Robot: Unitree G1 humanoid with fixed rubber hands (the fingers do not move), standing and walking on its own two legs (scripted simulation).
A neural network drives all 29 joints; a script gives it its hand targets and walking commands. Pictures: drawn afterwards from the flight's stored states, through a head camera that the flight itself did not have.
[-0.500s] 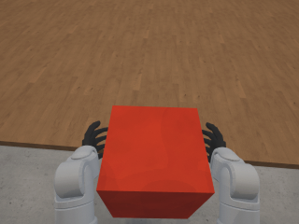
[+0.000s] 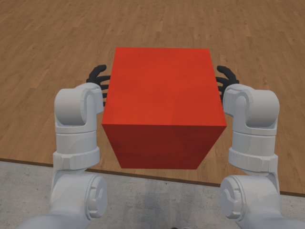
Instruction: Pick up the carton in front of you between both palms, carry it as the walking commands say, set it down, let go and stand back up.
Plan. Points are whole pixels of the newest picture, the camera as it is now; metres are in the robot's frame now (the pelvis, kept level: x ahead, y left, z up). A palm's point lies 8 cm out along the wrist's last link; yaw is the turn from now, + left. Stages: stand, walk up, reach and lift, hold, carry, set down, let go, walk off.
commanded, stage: carry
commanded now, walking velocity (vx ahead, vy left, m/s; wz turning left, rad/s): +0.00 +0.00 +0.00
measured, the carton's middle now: (160, 114) +0.38 +0.00 +0.08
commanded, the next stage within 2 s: none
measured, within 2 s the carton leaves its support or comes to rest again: neither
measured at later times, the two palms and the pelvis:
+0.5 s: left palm (79, 93) +0.43 +0.21 +0.11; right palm (194, 89) +0.44 -0.09 +0.12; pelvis +0.07 +0.05 +0.01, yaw +0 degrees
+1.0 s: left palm (83, 84) +0.45 +0.20 +0.12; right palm (197, 82) +0.46 -0.10 +0.12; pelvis +0.10 +0.04 +0.00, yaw +1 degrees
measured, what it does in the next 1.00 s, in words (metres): walks ahead: left foot, then right foot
